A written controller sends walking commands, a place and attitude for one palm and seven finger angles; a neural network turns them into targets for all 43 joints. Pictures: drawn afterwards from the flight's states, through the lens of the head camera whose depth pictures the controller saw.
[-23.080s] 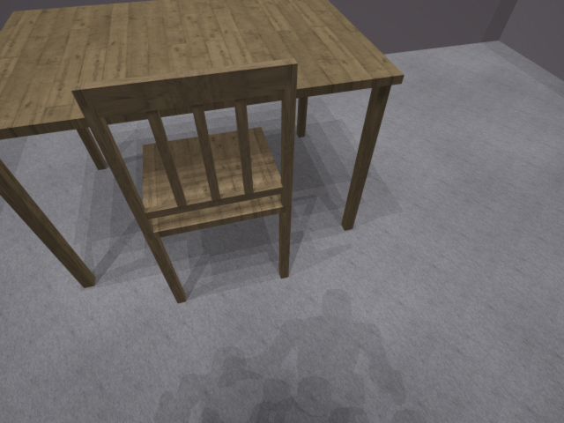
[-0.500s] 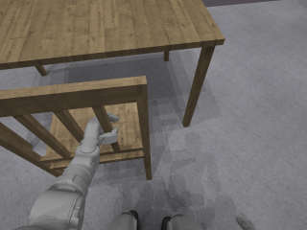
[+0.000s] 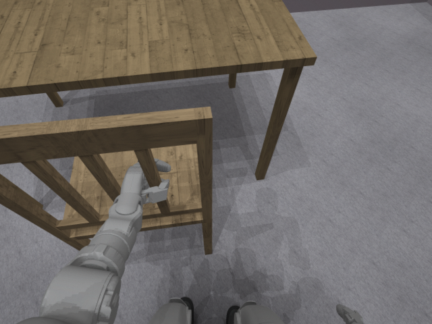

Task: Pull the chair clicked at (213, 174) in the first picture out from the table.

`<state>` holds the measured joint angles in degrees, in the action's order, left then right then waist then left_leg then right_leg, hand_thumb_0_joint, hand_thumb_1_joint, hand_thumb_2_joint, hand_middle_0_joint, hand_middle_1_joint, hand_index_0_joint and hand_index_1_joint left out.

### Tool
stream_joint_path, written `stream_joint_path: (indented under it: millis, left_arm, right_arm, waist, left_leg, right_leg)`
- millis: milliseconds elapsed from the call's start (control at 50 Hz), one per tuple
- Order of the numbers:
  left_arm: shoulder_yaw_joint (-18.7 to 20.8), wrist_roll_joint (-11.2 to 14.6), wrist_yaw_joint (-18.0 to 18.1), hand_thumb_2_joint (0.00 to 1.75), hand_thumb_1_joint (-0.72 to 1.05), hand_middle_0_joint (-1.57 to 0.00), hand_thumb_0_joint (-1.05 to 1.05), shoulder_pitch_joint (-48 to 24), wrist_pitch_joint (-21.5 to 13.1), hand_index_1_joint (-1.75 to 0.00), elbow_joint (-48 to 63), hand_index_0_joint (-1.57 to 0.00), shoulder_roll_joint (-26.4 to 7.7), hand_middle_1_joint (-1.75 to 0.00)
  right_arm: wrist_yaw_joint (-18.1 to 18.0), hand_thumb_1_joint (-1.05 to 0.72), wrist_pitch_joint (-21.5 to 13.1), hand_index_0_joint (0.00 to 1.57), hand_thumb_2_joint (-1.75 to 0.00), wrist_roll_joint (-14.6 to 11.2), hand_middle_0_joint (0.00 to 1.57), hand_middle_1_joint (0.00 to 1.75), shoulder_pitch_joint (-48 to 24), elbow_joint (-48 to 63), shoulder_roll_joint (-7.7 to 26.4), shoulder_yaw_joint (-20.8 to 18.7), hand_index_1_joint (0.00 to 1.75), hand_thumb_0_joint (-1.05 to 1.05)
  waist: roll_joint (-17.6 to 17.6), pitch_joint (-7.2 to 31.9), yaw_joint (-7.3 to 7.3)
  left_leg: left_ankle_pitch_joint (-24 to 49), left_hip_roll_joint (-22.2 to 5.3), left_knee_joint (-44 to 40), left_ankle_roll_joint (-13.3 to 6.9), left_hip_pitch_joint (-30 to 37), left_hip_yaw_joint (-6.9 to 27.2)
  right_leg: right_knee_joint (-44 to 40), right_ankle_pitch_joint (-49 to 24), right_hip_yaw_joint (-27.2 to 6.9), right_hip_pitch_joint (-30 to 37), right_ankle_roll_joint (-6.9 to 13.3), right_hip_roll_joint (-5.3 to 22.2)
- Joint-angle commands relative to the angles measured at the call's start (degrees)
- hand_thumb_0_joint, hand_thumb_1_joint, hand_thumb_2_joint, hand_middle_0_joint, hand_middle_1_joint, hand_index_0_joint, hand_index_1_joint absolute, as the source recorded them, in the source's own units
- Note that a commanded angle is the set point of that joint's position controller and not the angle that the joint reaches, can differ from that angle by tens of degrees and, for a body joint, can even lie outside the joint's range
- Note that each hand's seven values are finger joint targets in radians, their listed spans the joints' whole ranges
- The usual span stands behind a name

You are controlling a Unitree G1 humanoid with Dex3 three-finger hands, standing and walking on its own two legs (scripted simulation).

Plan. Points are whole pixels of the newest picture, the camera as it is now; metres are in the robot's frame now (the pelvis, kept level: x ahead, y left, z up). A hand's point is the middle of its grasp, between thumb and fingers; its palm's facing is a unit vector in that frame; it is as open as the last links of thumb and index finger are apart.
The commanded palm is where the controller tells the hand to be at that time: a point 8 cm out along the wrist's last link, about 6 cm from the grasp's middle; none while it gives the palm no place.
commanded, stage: step backward, pulling the chair out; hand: left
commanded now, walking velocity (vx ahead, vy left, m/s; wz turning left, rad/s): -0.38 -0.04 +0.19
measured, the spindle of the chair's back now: (113, 188) +0.40 +0.23 -0.07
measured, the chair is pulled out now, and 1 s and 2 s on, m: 0.16 0.18 0.19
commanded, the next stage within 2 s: stop walking, hand still on the chair in 0.48 s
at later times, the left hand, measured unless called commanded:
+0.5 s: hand (162, 188) +0.39 +0.11 -0.05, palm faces -0.01 -0.98 -0.19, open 5.7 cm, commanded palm +0.39 +0.16 -0.05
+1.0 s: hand (157, 200) +0.36 +0.12 -0.04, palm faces -0.05 -0.99 -0.15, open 5.7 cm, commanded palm +0.35 +0.17 -0.03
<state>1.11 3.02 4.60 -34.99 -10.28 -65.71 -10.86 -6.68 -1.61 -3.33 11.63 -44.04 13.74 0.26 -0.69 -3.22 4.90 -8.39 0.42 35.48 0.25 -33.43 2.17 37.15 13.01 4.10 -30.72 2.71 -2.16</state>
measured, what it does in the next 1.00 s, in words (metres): stands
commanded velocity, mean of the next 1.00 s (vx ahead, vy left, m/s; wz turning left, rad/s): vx -0.21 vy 0.00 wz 0.11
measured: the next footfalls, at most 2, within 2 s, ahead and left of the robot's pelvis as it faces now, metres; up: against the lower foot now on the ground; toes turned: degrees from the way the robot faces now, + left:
none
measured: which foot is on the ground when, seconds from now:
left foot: down 0.00-1.00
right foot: down 0.00-1.00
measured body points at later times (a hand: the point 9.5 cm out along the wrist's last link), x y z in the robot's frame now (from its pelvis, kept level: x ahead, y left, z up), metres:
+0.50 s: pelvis +0.00 -0.01 +0.00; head +0.08 -0.02 +0.44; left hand +0.38 +0.16 -0.03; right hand +0.08 -0.29 -0.13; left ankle +0.10 +0.12 -0.72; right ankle +0.06 -0.08 -0.72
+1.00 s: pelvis +0.05 +0.01 +0.02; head +0.08 +0.00 +0.47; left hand +0.36 +0.17 -0.03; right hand +0.17 -0.23 -0.10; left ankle +0.10 +0.12 -0.72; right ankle +0.06 -0.08 -0.72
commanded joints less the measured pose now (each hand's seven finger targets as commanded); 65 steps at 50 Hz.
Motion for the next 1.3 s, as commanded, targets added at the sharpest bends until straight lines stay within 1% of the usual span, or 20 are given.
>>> stream_joint_path:
  millis: [0,20,340,420,500,560,580,600,620,660,700,820,860,880,920,980,1100,1180,1240,1280]
  left_arm:
    - [1.8,-1.3,0.9,0.9,0.9,-0.5,0.0,-23.6,-3.9,-1.45,12.5,-0.5,-11.8,-1.45]
    - [1.6,-1.3,0.9,0.9,0.9,-0.5,0.0,-23.4,-3.9,-1.45,12.7,-0.5,-11.7,-1.45]
    - [2.2,-1.9,1.2,0.9,0.9,-0.5,0.0,-24.1,-3.8,-1.45,12.3,-0.5,-12.3,-1.45]
    - [2.6,-1.9,1.6,0.9,0.9,-0.5,0.0,-23.8,-3.5,-1.45,11.6,-0.5,-13.3,-1.45]
    - [2.5,-1.7,1.8,0.9,0.9,-0.5,0.0,-23.4,-3.2,-1.45,11.6,-0.5,-14.1,-1.45]
    - [2.0,-1.5,1.7,0.9,0.9,-0.5,0.0,-23.5,-3.3,-1.45,12.2,-0.5,-13.8,-1.45]
    - [-0.2,-1.2,1.2,0.9,0.9,-0.5,0.0,-21.7,-3.9,-1.45,23.8,-0.5,-11.3,-1.45]
    - [-0.1,-0.7,1.0,0.9,0.9,-0.5,0.0,-20.5,-3.2,-1.45,25.6,-0.5,-11.0,-1.45]
    - [0.3,-0.5,1.0,0.9,0.9,-0.5,0.0,-19.1,-2.3,-1.45,25.0,-0.5,-10.8,-1.45]
    - [-0.8,0.0,0.9,0.9,0.9,-0.5,0.0,-16.7,-0.4,-1.45,25.3,-0.5,-9.2,-1.45]
    - [-0.4,-0.1,1.0,0.9,0.9,-0.5,0.0,-15.8,0.5,-1.45,26.3,-0.5,-9.7,-1.45]
    - [-1.5,-0.3,0.9,0.9,0.9,-0.5,0.0,-10.8,1.9,-1.45,26.2,-0.5,-7.4,-1.45]
    - [-2.6,-0.1,0.7,0.9,0.9,-0.5,0.0,-9.0,2.2,-1.45,25.7,-0.5,-5.7,-1.45]
    - [-2.8,-0.2,0.6,0.9,0.9,-0.5,0.0,-8.2,2.3,-1.45,25.6,-0.5,-5.2,-1.45]
    - [-2.8,-0.1,0.6,0.9,0.9,-0.5,0.0,-6.1,2.6,-1.45,25.7,-0.5,-5.2,-1.45]
    - [-3.9,-0.1,0.3,0.9,0.9,-0.5,0.0,-3.6,2.9,-1.45,26.6,-0.5,-3.5,-1.45]
    - [-4.7,0.0,0.1,0.9,0.9,-0.5,0.0,2.2,3.8,-1.45,28.4,-0.5,-2.8,-1.45]
    - [-5.3,0.1,-0.1,0.9,0.9,-0.5,0.0,5.9,4.3,-1.45,29.5,-0.5,-1.7,-1.45]
    - [-5.5,0.0,-0.2,0.9,0.9,-0.5,0.0,8.1,4.6,-1.45,30.8,-0.5,-1.7,-1.45]
    - [-5.5,0.1,-0.3,0.9,0.9,-0.5,0.0,9.4,4.8,-1.45,31.7,-0.5,-1.7,-1.45]
  right_arm:
    - [-0.5,-0.9,-2.1,0.2,-0.9,0.5,0.2,0.3,2.0,5.0,8.9,-2.8,0.3,0.0]
    - [-0.4,-0.9,-2.1,0.2,-0.9,0.4,0.2,0.3,2.2,5.0,8.8,-2.7,0.3,0.0]
    - [-0.3,-0.9,-2.4,0.2,-0.9,0.4,0.2,0.3,3.4,4.2,8.2,-2.7,0.3,0.0]
    - [-0.3,-0.9,-2.0,0.2,-0.9,-0.1,0.2,0.3,3.8,3.9,8.3,-2.7,0.3,0.0]
    - [-0.3,-0.9,-1.6,0.2,-0.9,-0.5,0.2,0.3,3.1,4.4,8.7,-2.7,0.3,0.0]
    - [-0.3,-0.9,-1.5,0.2,-0.9,-0.5,0.2,0.3,3.1,4.4,8.8,-2.6,0.3,0.0]
    - [-0.3,-0.9,-1.1,0.2,-0.9,-0.3,0.2,0.3,1.7,8.5,7.5,-2.5,0.3,0.0]
    - [-0.8,-0.9,-0.7,0.2,-0.9,-0.2,0.2,0.3,0.1,9.8,7.6,-2.1,0.3,0.0]
    - [-1.0,-0.9,-0.3,0.2,-0.9,-0.1,0.2,0.3,0.6,9.9,7.6,-2.0,0.3,0.0]
    - [-1.1,-0.9,0.6,0.2,-0.9,0.1,0.2,0.3,0.2,11.3,7.1,-1.7,0.3,0.0]
    - [-1.4,-0.9,1.0,0.2,-0.9,0.3,0.2,0.3,0.0,11.9,7.4,-1.7,0.3,0.0]
    - [-1.5,-0.9,1.3,0.2,-0.9,1.2,0.2,0.3,-0.5,12.1,7.3,-1.3,0.3,0.0]
    - [-1.3,-0.9,1.3,0.2,-0.9,1.5,0.2,0.3,-0.8,12.2,6.9,-0.9,0.3,0.0]
    - [-1.3,-0.9,1.2,0.2,-0.9,1.6,0.2,0.3,-0.8,12.0,6.7,-0.8,0.3,0.0]
    - [-1.3,-0.9,0.9,0.2,-0.9,1.8,0.2,0.3,-1.1,11.8,6.8,-0.8,0.3,0.0]
    - [-1.0,-0.9,0.7,0.2,-0.9,1.9,0.2,0.3,-1.6,12.0,5.9,-0.4,0.3,0.0]
    - [-0.6,-0.9,0.4,0.2,-0.9,2.1,0.2,0.3,-2.5,11.9,5.9,-0.3,0.3,0.0]
    - [-0.2,-0.9,0.6,0.2,-0.9,2.2,0.2,0.3,-3.4,12.4,5.1,0.0,0.3,0.0]
    - [-0.1,-0.9,0.7,0.2,-0.9,2.2,0.2,0.3,-3.7,12.5,5.0,0.0,0.3,0.0]
    - [-0.1,-0.9,0.9,0.2,-0.9,2.3,0.2,0.3,-4.0,12.8,4.9,0.1,0.3,0.0]
  waist:
    - [-2.7,25.2,-0.45]
    - [-3.7,25.1,-0.61]
    - [-2.0,26.2,-0.16]
    - [0.6,26.0,-0.14]
    - [0.8,23.8,0.09]
    - [-0.3,24.2,-0.27]
    - [-2.6,27.0,-1.58]
    - [-5.2,28.3,-1.87]
    - [-4.5,28.4,-2.17]
    - [-3.2,27.3,-2.44]
    - [-2.0,26.6,-2.45]
    - [-6.3,22.0,-3.25]
    - [-5.8,20.7,-3.45]
    - [-4.6,20.5,-3.57]
    - [-5.3,19.7,-3.9]
    - [-1.9,20.0,-4.01]
    - [-2.9,18.7,-4.21]
    - [-0.1,18.0,-4.33]
    - [-1.2,17.9,-4.27]
    - [-0.3,18.0,-4.31]
  left_leg:
    - [-1.3,-5.2,-5.4,-3.2,13.6,8.5]
    - [-1.4,-5.4,-5.3,-3.0,13.5,8.2]
    - [2.3,-4.1,-3.2,-2.4,14.7,5.7]
    - [2.3,-2.9,-1.6,-1.8,13.2,3.6]
    - [-0.1,-1.1,0.0,-0.6,12.7,0.9]
    - [0.9,-1.7,-0.9,-0.9,13.8,2.1]
    - [3.0,-2.8,-3.3,-1.3,16.4,3.1]
    - [5.6,-3.7,-4.4,-1.9,18.5,4.3]
    - [6.8,-4.4,-4.7,-2.5,18.6,5.3]
    - [4.5,-4.6,-5.1,-2.5,17.8,5.2]
    - [2.6,-4.0,-5.3,-2.0,19.4,4.2]
    - [3.1,-5.0,-8.7,-2.3,22.7,6.5]
    - [2.9,-5.1,-9.9,-2.5,22.8,7.4]
    - [3.5,-5.0,-10.1,-2.5,23.2,7.5]
    - [6.3,-5.0,-10.5,-2.6,24.5,7.5]
    - [10.1,-4.4,-9.5,-2.1,26.8,6.1]
    - [17.4,-3.6,-9.2,-1.7,30.4,5.2]
    - [19.0,-3.4,-8.9,-1.5,30.5,4.7]
    - [21.2,-3.1,-8.4,-1.4,31.1,3.9]
    - [22.3,-3.0,-8.1,-1.3,31.1,3.9]
  right_leg:
    - [-6.7,4.7,-7.7,7.8,-3.4,4.1]
    - [-6.8,4.6,-7.6,7.8,-3.3,4.3]
    - [-7.8,0.2,-7.5,7.7,-4.5,5.3]
    - [-9.4,-1.0,-8.3,9.2,-5.7,6.9]
    - [-12.2,0.4,-8.9,9.3,-6.0,9.6]
    - [-11.1,0.9,-8.0,8.9,-5.9,9.0]
    - [-10.5,-0.8,-7.5,14.5,-5.1,8.5]
    - [-9.5,-1.5,-6.9,16.1,-4.6,7.5]
    - [-9.3,-1.7,-6.6,17.1,-4.5,6.6]
    - [-10.2,1.8,-6.6,18.3,-4.1,6.5]
    - [-11.7,4.2,-6.2,18.4,-3.6,6.8]
    - [-11.9,5.6,-4.1,16.8,-2.5,5.0]
    - [-12.2,6.0,-3.8,17.0,-2.3,4.4]
    - [-12.5,5.3,-3.7,17.4,-2.3,4.2]
    - [-12.9,3.5,-3.6,18.0,-2.2,4.3]
    - [-14.2,0.0,-3.4,18.7,-2.3,4.9]
    - [-14.9,-5.3,-2.8,18.9,-2.2,5.2]
    - [-15.5,-9.0,-2.7,20.0,-2.4,5.6]
    - [-15.3,-13.6,-2.7,21.1,-2.4,6.3]
    - [-15.1,-15.6,-2.5,21.7,-2.6,6.3]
